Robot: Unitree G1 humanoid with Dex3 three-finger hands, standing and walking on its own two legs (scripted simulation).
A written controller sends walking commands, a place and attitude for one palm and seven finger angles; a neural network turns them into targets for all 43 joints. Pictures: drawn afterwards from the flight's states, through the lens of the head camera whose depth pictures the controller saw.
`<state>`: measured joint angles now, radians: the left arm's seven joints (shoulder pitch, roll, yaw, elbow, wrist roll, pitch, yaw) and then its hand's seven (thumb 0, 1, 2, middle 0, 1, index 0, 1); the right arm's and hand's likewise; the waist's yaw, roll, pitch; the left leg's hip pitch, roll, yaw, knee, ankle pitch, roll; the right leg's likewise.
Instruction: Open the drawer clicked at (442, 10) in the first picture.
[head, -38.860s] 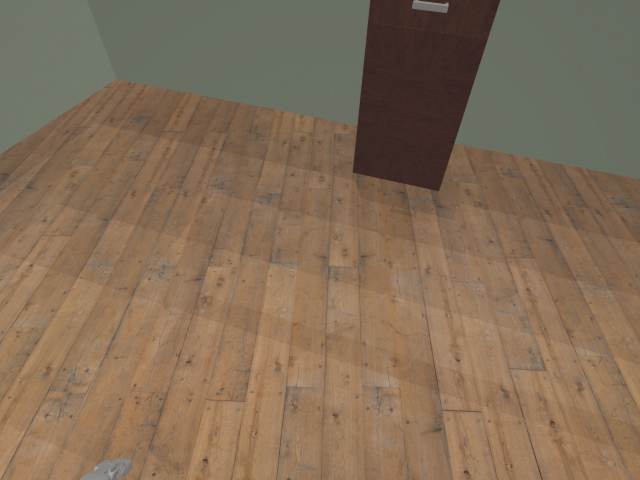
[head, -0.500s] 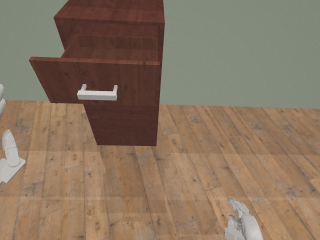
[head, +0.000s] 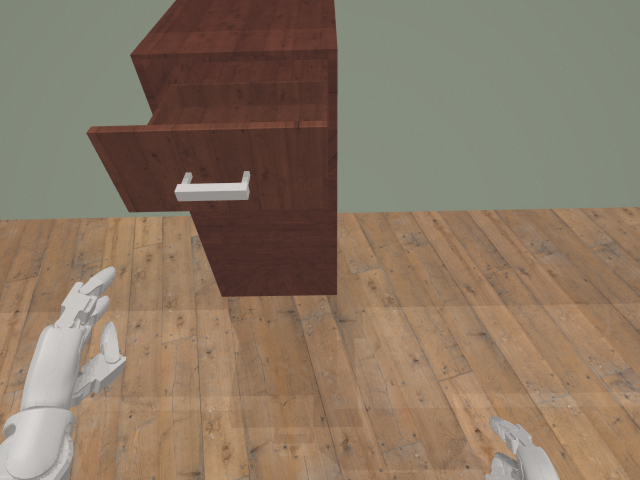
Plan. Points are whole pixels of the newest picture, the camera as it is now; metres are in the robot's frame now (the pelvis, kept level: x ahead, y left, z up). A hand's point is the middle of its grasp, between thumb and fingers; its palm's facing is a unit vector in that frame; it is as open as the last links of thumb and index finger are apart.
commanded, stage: let the arm hang, fingers relaxed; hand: left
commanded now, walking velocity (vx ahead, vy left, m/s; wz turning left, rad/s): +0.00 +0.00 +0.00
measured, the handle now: (215, 184) +0.57 +0.22 +0.05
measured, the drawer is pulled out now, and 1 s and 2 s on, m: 0.30 0.30 0.30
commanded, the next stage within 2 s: look to check the result in 1.00 s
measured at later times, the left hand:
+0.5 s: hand out of the picture -0.04 +0.20 -0.16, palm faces +0.00 -0.95 -0.30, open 7.3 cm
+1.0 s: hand out of the picture +0.11 +0.18 -0.14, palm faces -0.03 -0.95 -0.30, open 7.3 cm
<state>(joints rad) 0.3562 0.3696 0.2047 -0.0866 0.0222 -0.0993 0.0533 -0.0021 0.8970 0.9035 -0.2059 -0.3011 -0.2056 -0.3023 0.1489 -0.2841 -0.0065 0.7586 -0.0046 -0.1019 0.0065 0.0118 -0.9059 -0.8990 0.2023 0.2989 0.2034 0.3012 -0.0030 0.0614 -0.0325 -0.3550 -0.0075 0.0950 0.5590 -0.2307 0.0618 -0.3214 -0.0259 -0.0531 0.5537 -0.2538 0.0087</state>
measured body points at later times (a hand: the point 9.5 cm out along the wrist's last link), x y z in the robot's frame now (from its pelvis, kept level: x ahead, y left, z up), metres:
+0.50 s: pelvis -0.01 -0.03 +0.01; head +0.02 -0.03 +0.46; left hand -0.04 +0.25 -0.13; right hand -0.01 -0.29 -0.14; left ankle +0.04 +0.08 -0.73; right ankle +0.02 -0.13 -0.73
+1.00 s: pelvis +0.02 -0.04 +0.02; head +0.03 -0.04 +0.47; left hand +0.11 +0.23 -0.12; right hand +0.07 -0.32 -0.13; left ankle +0.04 +0.08 -0.73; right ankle +0.02 -0.13 -0.73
